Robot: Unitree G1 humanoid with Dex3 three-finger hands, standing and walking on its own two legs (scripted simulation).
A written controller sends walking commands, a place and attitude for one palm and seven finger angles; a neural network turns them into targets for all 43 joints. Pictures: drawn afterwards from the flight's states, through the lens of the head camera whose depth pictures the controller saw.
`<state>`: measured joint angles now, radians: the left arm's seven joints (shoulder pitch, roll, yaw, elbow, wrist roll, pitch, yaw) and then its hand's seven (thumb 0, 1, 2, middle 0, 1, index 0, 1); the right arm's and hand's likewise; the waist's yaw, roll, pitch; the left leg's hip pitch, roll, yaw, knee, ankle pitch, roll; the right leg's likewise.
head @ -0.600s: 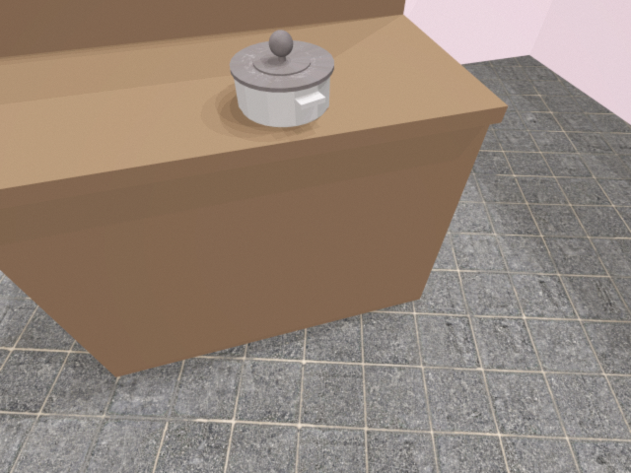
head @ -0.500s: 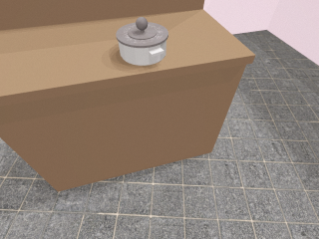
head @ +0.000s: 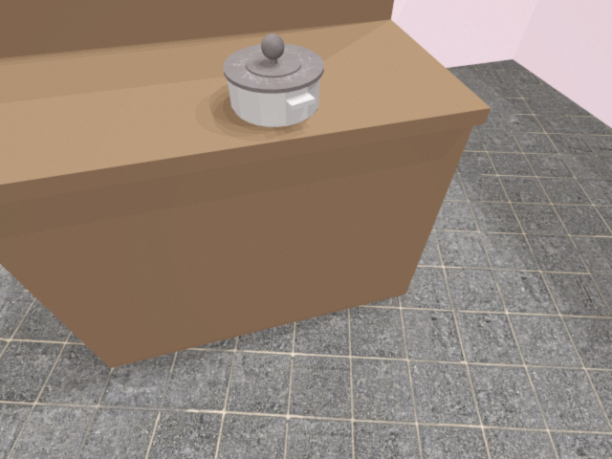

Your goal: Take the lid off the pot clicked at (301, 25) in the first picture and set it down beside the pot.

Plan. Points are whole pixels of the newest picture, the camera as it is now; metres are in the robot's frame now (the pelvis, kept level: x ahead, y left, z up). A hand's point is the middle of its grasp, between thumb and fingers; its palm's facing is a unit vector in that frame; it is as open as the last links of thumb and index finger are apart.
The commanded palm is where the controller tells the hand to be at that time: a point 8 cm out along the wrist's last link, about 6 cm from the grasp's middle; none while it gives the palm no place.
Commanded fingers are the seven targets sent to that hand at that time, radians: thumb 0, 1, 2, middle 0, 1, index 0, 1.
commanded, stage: look at it before walking up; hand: left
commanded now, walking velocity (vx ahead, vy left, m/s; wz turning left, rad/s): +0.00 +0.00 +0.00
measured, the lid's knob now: (272, 46) +0.80 +0.12 +0.17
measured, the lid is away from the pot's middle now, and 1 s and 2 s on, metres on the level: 0.00 0.00 0.00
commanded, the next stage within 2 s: turn to face it in 0.04 s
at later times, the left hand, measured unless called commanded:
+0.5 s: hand out of the picture +0.00 +0.21 -0.19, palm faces +0.14 -0.96 -0.23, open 7.4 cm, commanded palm none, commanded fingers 0.00 0.90 0.90 -0.20 -0.30 -0.20 -0.30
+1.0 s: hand out of the picture -0.03 +0.16 -0.16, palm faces +0.30 -0.92 -0.26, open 7.4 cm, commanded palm none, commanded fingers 0.00 0.90 0.90 -0.20 -0.30 -0.20 -0.30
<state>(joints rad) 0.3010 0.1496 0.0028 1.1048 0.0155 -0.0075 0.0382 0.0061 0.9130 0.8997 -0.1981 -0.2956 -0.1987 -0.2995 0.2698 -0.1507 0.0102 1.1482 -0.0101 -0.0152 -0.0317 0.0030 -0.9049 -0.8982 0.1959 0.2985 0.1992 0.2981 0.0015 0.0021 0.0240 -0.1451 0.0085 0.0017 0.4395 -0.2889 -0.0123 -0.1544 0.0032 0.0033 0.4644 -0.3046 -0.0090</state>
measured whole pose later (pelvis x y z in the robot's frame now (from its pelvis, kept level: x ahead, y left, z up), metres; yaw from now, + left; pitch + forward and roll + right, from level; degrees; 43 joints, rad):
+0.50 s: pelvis -0.01 +0.01 -0.02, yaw +6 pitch +0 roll +0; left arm 0.24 0.19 0.05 1.00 0.02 0.04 0.03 0.01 0.91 0.90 -0.20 -0.30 -0.20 -0.30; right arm 0.25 -0.18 -0.03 1.04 -0.02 0.02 -0.02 0.00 -0.90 -0.90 0.20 0.30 0.20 0.30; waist 0.00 -0.03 0.07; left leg -0.28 -0.04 -0.03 0.63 -0.35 0.02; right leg -0.27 -0.06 -0.07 0.69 -0.43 0.01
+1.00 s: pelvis +0.00 -0.03 +0.00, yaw +17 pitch +0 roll +2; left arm 0.30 0.18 0.02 0.95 0.03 -0.01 0.02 0.01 0.91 0.90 -0.20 -0.30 -0.20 -0.30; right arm 0.18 -0.24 -0.06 0.99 -0.03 0.03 0.01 0.01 -0.91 -0.90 0.19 0.30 0.20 0.30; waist 0.01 0.02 0.06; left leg -0.39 0.02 0.04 0.88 -0.42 -0.01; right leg -0.16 -0.03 -0.06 0.48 -0.32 -0.03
